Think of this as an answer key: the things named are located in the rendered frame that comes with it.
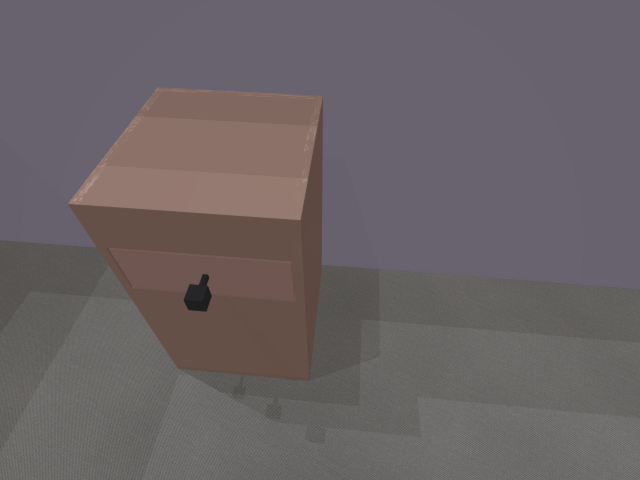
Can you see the handle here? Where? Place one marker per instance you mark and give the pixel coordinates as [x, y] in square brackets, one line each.
[198, 297]

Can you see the drawer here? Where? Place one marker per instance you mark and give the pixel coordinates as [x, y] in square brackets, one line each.
[227, 275]

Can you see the cabinet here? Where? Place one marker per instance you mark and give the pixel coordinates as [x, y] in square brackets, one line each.
[221, 173]

